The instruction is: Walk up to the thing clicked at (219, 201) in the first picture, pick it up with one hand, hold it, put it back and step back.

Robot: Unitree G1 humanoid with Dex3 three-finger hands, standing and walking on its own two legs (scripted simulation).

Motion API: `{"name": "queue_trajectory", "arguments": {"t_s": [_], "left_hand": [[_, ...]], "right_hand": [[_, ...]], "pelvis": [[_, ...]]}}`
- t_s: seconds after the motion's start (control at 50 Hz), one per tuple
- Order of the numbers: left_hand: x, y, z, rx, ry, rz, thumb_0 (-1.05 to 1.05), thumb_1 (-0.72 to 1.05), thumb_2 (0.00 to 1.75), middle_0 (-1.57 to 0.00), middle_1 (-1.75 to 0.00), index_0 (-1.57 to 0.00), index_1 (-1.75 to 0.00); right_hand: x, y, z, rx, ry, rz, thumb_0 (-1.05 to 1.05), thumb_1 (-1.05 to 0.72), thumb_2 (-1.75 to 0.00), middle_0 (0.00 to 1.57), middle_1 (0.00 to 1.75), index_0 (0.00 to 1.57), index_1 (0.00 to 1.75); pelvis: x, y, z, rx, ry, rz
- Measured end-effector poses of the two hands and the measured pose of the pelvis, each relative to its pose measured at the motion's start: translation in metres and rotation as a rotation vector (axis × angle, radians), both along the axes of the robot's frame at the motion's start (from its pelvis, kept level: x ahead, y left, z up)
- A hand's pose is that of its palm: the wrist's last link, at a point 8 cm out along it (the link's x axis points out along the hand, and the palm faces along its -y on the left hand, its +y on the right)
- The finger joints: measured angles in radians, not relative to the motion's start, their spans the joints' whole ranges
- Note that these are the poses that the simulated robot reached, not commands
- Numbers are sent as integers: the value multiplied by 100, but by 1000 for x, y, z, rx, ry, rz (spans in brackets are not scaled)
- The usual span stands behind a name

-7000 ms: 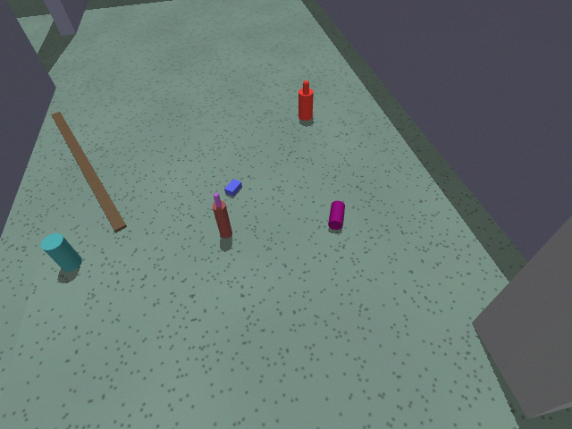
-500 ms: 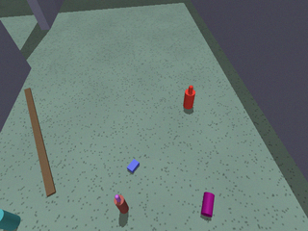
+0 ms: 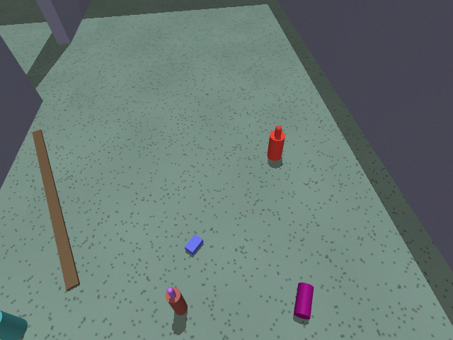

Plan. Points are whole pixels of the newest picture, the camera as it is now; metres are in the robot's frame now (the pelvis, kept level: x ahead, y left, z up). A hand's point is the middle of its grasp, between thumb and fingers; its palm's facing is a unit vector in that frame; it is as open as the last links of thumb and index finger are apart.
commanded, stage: go down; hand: left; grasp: from the side
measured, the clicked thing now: (175, 299) +0.35 +0.23 -0.65
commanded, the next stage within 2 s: none
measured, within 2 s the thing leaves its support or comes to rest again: neither
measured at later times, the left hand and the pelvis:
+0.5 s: hand out of the picture +0.14 +0.28 -0.18, palm faces +0.03 -0.95 -0.32, open 15.6 cm; pelvis -0.01 +0.01 -0.04, yaw +1 degrees
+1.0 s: hand out of the picture +0.13 +0.29 -0.19, palm faces +0.06 -0.95 -0.31, open 17.2 cm; pelvis -0.01 +0.02 -0.08, yaw +2 degrees
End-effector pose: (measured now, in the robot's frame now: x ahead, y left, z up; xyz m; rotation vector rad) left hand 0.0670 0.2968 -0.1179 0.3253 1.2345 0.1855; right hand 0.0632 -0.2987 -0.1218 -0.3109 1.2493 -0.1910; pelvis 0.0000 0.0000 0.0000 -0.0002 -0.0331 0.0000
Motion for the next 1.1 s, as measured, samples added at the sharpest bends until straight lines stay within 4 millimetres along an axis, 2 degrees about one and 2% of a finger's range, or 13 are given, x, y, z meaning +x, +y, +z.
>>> {"name": "queue_trajectory", "arguments": {"t_s": [0.06,0.12,0.22,0.3,0.38,0.52,0.66,0.88,1.1], "left_hand": [[4,0,0,-1,-20,9,1,89,89,-20,-29,-21,-29],[25,-4,-2,-12,-101,50,1,83,83,-19,-23,-19,-23],[63,-1,-8,-27,-161,30,1,61,60,-11,-12,-12,-12],[75,7,-8,-20,-177,13,1,39,39,-7,-8,-9,-7],[72,16,-11,-10,-141,23,0,17,25,-6,-6,-8,-5],[58,24,-26,-25,-121,34,0,-20,11,-7,-5,-8,-5],[60,25,-35,-31,-190,24,0,-43,5,-7,-5,-8,-6],[51,32,-38,-27,-164,42,0,-50,4,-8,-4,-9,-4],[48,38,-47,-33,-197,52,0,-46,5,-7,-3,-8,-3]], "right_hand": [[1,1,1,0,-18,-8,1,-91,-91,20,30,21,30],[8,11,0,6,-94,5,1,-93,-91,20,30,21,30],[12,30,-6,37,-152,0,1,-94,-91,20,30,21,30],[12,42,-9,56,-183,-16,1,-92,-91,20,30,21,30],[18,50,-11,69,-216,-10,1,-90,-90,20,30,21,30],[43,56,-15,52,-313,31,1,-86,-89,20,30,21,30],[69,61,-19,20,-400,70,1,-83,-88,20,30,21,30],[91,73,-23,9,-491,95,1,-83,-88,20,30,21,30],[85,75,-40,-3,-500,95,1,-86,-89,20,30,21,30]], "pelvis": [[0,0,-1,0,11,3],[-7,1,-5,0,41,18],[-14,0,-14,-2,111,17],[-13,3,-19,-2,138,12],[-11,8,-25,-8,159,13],[-9,15,-40,-17,208,17],[-9,19,-58,-28,244,22],[-8,20,-75,-45,283,32],[-13,18,-93,-53,325,33]]}}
